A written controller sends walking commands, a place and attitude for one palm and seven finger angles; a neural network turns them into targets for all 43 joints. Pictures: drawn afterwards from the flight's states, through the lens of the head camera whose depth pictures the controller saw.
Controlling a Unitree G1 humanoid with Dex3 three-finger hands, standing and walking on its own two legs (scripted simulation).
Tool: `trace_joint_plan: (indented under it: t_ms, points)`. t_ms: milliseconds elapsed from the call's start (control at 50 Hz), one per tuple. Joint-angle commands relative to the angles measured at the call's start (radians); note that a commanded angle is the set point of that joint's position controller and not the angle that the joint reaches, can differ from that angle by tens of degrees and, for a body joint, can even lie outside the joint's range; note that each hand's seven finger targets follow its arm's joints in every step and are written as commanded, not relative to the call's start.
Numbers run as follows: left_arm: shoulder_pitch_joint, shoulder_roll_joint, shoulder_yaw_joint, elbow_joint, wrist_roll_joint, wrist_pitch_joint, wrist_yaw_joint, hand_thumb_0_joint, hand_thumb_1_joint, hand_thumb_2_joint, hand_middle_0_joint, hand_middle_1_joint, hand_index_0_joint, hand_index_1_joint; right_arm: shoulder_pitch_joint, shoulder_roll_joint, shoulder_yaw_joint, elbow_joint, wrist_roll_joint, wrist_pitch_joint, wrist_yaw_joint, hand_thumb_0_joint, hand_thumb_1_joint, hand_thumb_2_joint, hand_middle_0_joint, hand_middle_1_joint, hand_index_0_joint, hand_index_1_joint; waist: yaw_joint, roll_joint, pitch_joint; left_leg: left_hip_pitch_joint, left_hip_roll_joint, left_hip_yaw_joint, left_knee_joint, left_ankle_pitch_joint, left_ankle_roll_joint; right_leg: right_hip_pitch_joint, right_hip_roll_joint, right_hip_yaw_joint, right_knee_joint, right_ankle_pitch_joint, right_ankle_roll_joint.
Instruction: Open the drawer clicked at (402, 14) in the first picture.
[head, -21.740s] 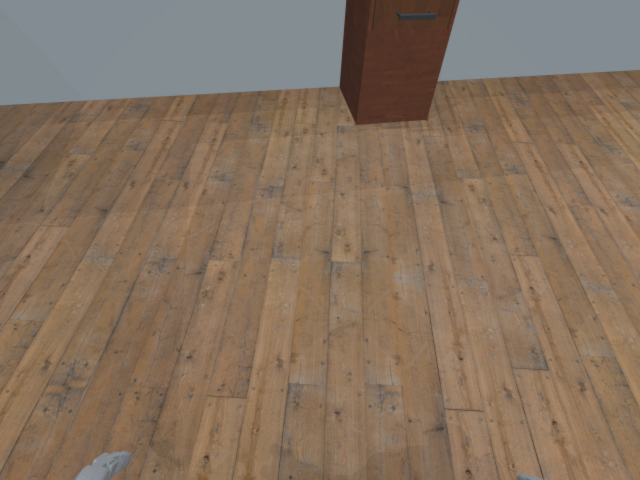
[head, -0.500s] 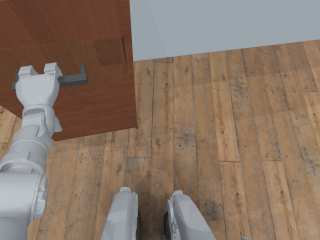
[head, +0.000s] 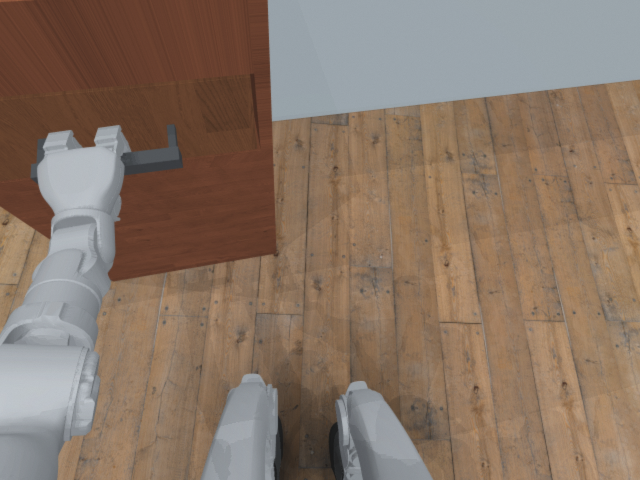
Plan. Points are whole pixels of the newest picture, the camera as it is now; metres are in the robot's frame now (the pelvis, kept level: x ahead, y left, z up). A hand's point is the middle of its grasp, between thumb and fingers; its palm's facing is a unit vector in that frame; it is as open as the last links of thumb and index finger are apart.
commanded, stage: close the thumb around the handle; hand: left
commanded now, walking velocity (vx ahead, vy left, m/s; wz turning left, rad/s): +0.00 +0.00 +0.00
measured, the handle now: (109, 152) +0.52 +0.28 -0.03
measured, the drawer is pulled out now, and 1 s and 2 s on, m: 0.00 0.06 0.17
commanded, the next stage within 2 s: pull the drawer open in 0.22 s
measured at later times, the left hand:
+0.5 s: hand (104, 203) +0.46 +0.28 -0.05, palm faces -0.06 -0.04 -1.00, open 5.5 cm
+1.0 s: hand (105, 242) +0.40 +0.27 -0.05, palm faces -0.03 -0.06 -1.00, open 5.4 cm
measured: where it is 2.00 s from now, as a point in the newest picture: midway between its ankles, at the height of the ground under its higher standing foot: outside the picture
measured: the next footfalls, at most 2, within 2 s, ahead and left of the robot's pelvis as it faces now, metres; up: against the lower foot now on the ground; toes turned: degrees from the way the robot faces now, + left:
none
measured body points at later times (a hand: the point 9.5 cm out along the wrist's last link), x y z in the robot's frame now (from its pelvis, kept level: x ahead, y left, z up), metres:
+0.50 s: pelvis +0.01 +0.00 +0.01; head +0.18 +0.02 +0.42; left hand +0.46 +0.28 +0.00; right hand +0.05 -0.27 -0.12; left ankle +0.04 +0.07 -0.59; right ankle +0.02 -0.12 -0.59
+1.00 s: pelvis +0.01 +0.00 +0.02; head +0.16 +0.02 +0.44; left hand +0.40 +0.27 +0.00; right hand +0.11 -0.26 -0.12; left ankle +0.04 +0.07 -0.59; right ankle +0.02 -0.12 -0.59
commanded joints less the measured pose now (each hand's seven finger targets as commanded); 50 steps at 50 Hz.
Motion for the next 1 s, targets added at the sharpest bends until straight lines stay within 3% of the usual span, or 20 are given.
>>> trace_joint_plan:
  t_ms: [0,60,120,180,200,260,300,380,420,460,540,560,640,720,760,780,820,880,940,980]
  points:
    - [-0.317,0.184,0.014,-0.126,-0.006,0.013,0.014,0.0,0.9,0.9,-0.4,-1.35,-0.4,-1.35,0.177,-0.193,-0.063,-0.034,-0.002,-0.008,-0.015,0.0,-0.9,-0.9,0.2,0.3,0.2,0.3,-0.04,0.107,-0.505,0.612,0.041,-0.09,-0.175,0.346,-0.036,0.066,-0.006,-0.02,-0.157,0.232,-0.028]
    - [-0.31,0.217,0.032,-0.126,-0.011,0.004,-0.001,0.0,0.9,0.9,-0.4,-1.35,-0.4,-1.35,0.179,-0.193,-0.056,-0.038,-0.001,-0.009,-0.019,0.0,-0.9,-0.9,0.2,0.3,0.2,0.3,-0.033,0.108,-0.503,0.598,0.04,-0.081,-0.174,0.358,-0.032,0.093,-0.007,-0.016,-0.158,0.249,-0.029]
    - [-0.281,0.19,0.015,-0.121,-0.012,-0.005,-0.011,0.0,0.9,0.9,-0.4,-1.35,-0.4,-1.35,0.174,-0.188,-0.056,-0.041,-0.002,-0.008,-0.021,0.0,-0.9,-0.9,0.2,0.3,0.2,0.3,-0.035,0.092,-0.492,0.576,0.036,-0.07,-0.165,0.346,-0.027,0.104,-0.003,-0.01,-0.164,0.25,-0.03]
    - [-0.255,0.204,0.032,-0.132,-0.012,-0.025,-0.013,0.0,0.9,0.9,-0.4,-1.35,-0.4,-1.35,0.171,-0.187,-0.057,-0.047,-0.003,-0.007,-0.021,0.0,-0.9,-0.9,0.2,0.3,0.2,0.3,-0.024,0.097,-0.477,0.568,0.036,-0.066,-0.163,0.351,-0.027,0.112,-0.003,-0.007,-0.163,0.257,-0.032]
    - [-0.266,0.219,0.041,-0.154,-0.008,-0.034,-0.01,0.0,0.9,0.9,-0.4,-1.35,-0.4,-1.35,0.167,-0.188,-0.056,-0.049,-0.002,-0.007,-0.022,0.0,-0.9,-0.9,0.2,0.3,0.2,0.3,-0.019,0.103,-0.496,0.568,0.037,-0.068,-0.161,0.356,-0.028,0.113,-0.004,-0.006,-0.157,0.259,-0.032]
    - [-0.269,0.185,0.02,-0.154,-0.008,-0.04,-0.005,0.0,0.9,0.9,-0.4,-1.35,-0.4,-1.35,0.169,-0.185,-0.061,-0.046,-0.003,-0.008,-0.019,0.0,-0.9,-0.9,0.2,0.3,0.2,0.3,-0.034,0.095,-0.495,0.579,0.04,-0.069,-0.156,0.365,-0.026,0.099,-0.004,-0.007,-0.158,0.265,-0.029]
    - [-0.257,0.217,0.046,-0.174,-0.006,-0.043,0.0,0.0,0.9,0.9,-0.4,-1.35,-0.4,-1.35,0.169,-0.187,-0.061,-0.048,-0.005,-0.006,-0.021,0.0,-0.9,-0.9,0.2,0.3,0.2,0.3,-0.018,0.106,-0.521,0.577,0.039,-0.065,-0.152,0.382,-0.028,0.117,-0.004,-0.005,-0.148,0.283,-0.031]
    - [-0.143,0.164,0.036,-0.194,-0.019,-0.036,0.004,0.0,0.9,0.9,-0.4,-1.35,-0.4,-1.35,0.16,-0.181,-0.068,-0.056,-0.002,0.003,-0.013,0.0,-0.9,-0.9,0.2,0.3,0.2,0.3,0.011,0.106,-0.528,0.628,0.04,-0.064,-0.173,0.417,-0.034,0.144,-0.001,-0.009,-0.157,0.302,-0.034]
    - [-0.109,0.139,0.028,-0.204,-0.034,-0.031,0.005,0.0,0.9,0.9,-0.4,-1.35,-0.4,-1.35,0.156,-0.177,-0.07,-0.057,0.0,0.005,-0.01,0.0,-0.9,-0.9,0.2,0.3,0.2,0.3,0.009,0.077,-0.526,0.618,0.037,-0.053,-0.175,0.415,-0.028,0.178,-0.001,-0.004,-0.171,0.326,-0.03]
    - [-0.094,0.154,0.039,-0.223,-0.035,-0.036,0.004,0.0,0.9,0.9,-0.4,-1.35,-0.4,-1.35,0.152,-0.179,-0.069,-0.058,0.002,0.008,-0.011,0.0,-0.9,-0.9,0.2,0.3,0.2,0.3,0.015,0.067,-0.547,0.621,0.038,-0.054,-0.177,0.435,-0.028,0.194,-0.004,-0.001,-0.165,0.35,-0.028]
    - [-0.035,0.159,0.054,-0.212,-0.042,-0.037,0.007,0.0,0.9,0.9,-0.4,-1.35,-0.4,-1.35,0.143,-0.176,-0.066,-0.056,0.003,0.009,-0.012,0.0,-0.9,-0.9,0.2,0.3,0.2,0.3,0.022,0.022,-0.49,0.562,0.03,-0.035,-0.183,0.406,-0.02,0.25,-0.005,0.01,-0.181,0.375,-0.028]
    - [-0.045,0.158,0.047,-0.225,-0.034,-0.043,0.011,0.0,0.9,0.9,-0.4,-1.35,-0.4,-1.35,0.139,-0.177,-0.068,-0.057,0.004,0.009,-0.014,0.0,-0.9,-0.9,0.2,0.3,0.2,0.3,0.016,0.026,-0.487,0.562,0.03,-0.032,-0.179,0.405,-0.019,0.239,-0.007,0.013,-0.18,0.377,-0.025]
    - [0.021,0.14,0.062,-0.256,-0.029,-0.054,0.032,0.0,0.9,0.9,-0.4,-1.35,-0.4,-1.35,0.126,-0.171,-0.074,-0.062,-0.001,0.013,-0.011,0.0,-0.9,-0.9,0.2,0.3,0.2,0.3,0.04,0.058,-0.498,0.61,0.029,-0.034,-0.188,0.456,-0.026,0.24,-0.007,0.01,-0.175,0.402,-0.033]
    - [0.073,0.102,0.052,-0.273,-0.026,-0.056,0.058,0.0,0.9,0.9,-0.4,-1.35,-0.4,-1.35,0.112,-0.167,-0.079,-0.072,-0.002,0.017,-0.006,0.0,-0.9,-0.9,0.2,0.3,0.2,0.3,0.047,0.036,-0.466,0.62,0.028,-0.036,-0.198,0.453,-0.028,0.242,-0.005,0.005,-0.185,0.39,-0.034]
    - [0.049,0.094,0.047,-0.311,-0.015,-0.059,0.072,0.0,0.9,0.9,-0.4,-1.35,-0.4,-1.35,0.102,-0.168,-0.082,-0.074,-0.002,0.022,-0.002,0.0,-0.9,-0.9,0.2,0.3,0.2,0.3,0.05,0.075,-0.499,0.669,0.032,-0.047,-0.201,0.491,-0.036,0.214,-0.009,0.002,-0.174,0.388,-0.034]
    - [0.074,0.061,0.031,-0.296,-0.019,-0.053,0.079,0.0,0.9,0.9,-0.4,-1.35,-0.4,-1.35,0.101,-0.164,-0.086,-0.073,-0.003,0.021,-0.001,0.0,-0.9,-0.9,0.2,0.3,0.2,0.3,0.044,0.053,-0.486,0.666,0.031,-0.046,-0.202,0.481,-0.034,0.221,-0.006,-0.001,-0.182,0.383,-0.034]
    - [0.086,0.069,0.04,-0.283,-0.015,-0.045,0.088,0.0,0.9,0.9,-0.4,-1.35,-0.4,-1.35,0.092,-0.166,-0.085,-0.074,-0.003,0.022,-0.002,0.0,-0.9,-0.9,0.2,0.3,0.2,0.3,0.042,0.022,-0.456,0.635,0.029,-0.041,-0.205,0.438,-0.031,0.225,-0.007,0.002,-0.189,0.363,-0.032]
    - [0.067,0.043,0.019,-0.293,-0.014,-0.037,0.099,0.0,0.9,0.9,-0.4,-1.35,-0.4,-1.35,0.081,-0.164,-0.086,-0.073,-0.002,0.021,0.0,0.0,-0.9,-0.9,0.2,0.3,0.2,0.3,0.04,0.034,-0.455,0.646,0.028,-0.046,-0.212,0.421,-0.033,0.215,-0.009,0.0,-0.193,0.344,-0.033]
    - [0.093,0.055,0.036,-0.308,-0.016,-0.027,0.106,0.0,0.9,0.9,-0.4,-1.35,-0.4,-1.35,0.07,-0.165,-0.086,-0.08,-0.002,0.021,-0.001,0.0,-0.9,-0.9,0.2,0.3,0.2,0.3,0.055,0.038,-0.47,0.659,0.026,-0.052,-0.225,0.424,-0.037,0.226,-0.01,0.0,-0.192,0.338,-0.036]
    - [0.102,0.016,0.005,-0.296,-0.016,-0.02,0.109,0.0,0.9,0.9,-0.4,-1.35,-0.4,-1.35,0.061,-0.161,-0.086,-0.082,0.001,0.023,0.001,0.0,-0.9,-0.9,0.2,0.3,0.2,0.3,0.051,0.043,-0.442,0.66,0.024,-0.052,-0.232,0.393,-0.038,0.208,-0.01,-0.003,-0.203,0.303,-0.036]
